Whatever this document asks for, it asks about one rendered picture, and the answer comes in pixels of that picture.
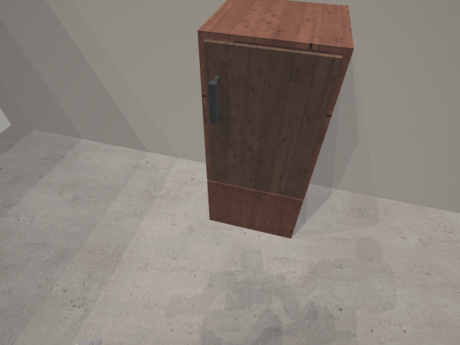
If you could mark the cupboard door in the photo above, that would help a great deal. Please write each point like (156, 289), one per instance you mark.
(272, 104)

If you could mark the handle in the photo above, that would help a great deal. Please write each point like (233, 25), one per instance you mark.
(213, 100)

